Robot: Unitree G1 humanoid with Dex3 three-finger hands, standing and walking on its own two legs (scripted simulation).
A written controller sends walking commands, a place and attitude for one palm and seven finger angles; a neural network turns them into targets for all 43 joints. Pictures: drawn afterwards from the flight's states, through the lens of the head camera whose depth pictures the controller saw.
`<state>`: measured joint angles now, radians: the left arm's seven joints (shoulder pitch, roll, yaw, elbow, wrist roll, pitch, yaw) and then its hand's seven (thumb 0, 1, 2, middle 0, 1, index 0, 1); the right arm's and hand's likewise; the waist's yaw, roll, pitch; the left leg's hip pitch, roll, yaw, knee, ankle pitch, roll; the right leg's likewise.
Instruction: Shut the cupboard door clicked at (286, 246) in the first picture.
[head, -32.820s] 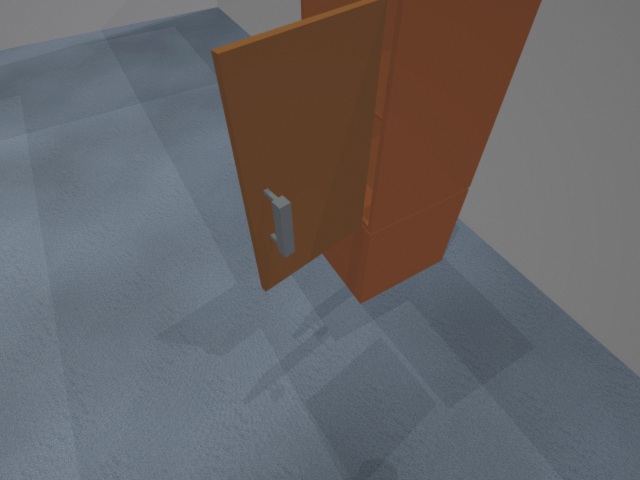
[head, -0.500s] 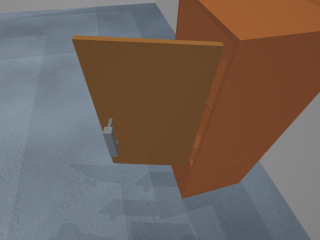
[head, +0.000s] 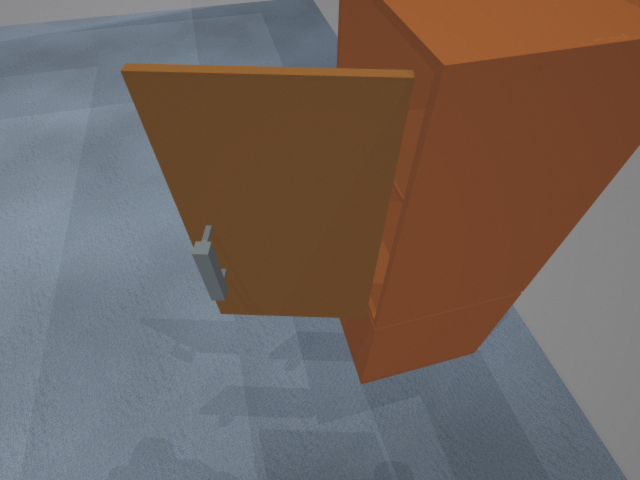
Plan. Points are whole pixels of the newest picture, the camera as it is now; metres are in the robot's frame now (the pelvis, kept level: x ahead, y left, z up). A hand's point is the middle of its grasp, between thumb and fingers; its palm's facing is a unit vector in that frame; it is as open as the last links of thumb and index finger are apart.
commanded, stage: come to a stop and stand still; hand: left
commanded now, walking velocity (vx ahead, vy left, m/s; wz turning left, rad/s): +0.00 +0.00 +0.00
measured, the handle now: (214, 263) +0.47 +0.23 -0.10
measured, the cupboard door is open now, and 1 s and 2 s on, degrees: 73 73 73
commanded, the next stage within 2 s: look again from close up in 0.50 s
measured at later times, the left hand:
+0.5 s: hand out of the picture -0.03 +0.19 -0.18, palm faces +0.03 -0.99 -0.16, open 7.3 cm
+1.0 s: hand out of the picture +0.01 +0.22 -0.17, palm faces +0.00 -0.97 -0.25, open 7.3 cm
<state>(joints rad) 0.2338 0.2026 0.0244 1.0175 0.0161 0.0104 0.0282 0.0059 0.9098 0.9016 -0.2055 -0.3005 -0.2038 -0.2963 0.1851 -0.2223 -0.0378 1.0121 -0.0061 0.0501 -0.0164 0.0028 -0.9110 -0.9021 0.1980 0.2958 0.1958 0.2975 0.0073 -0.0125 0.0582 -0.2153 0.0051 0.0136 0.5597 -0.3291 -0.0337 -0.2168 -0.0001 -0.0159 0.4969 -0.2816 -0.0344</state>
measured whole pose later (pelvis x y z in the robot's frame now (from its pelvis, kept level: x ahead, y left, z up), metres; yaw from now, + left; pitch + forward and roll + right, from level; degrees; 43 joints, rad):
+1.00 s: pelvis +0.00 +0.04 +0.00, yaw -1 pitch -1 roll +1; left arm 0.28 0.16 -0.01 1.10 0.01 -0.02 0.03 0.00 0.91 0.90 -0.20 -0.30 -0.20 -0.30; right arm 0.29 -0.18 0.02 1.06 -0.02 -0.03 -0.03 0.01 -0.93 -0.90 0.20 0.30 0.20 0.30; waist 0.00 0.04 0.01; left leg -0.14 -0.03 0.05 0.46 -0.31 0.03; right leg -0.21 -0.03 0.02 0.51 -0.29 0.02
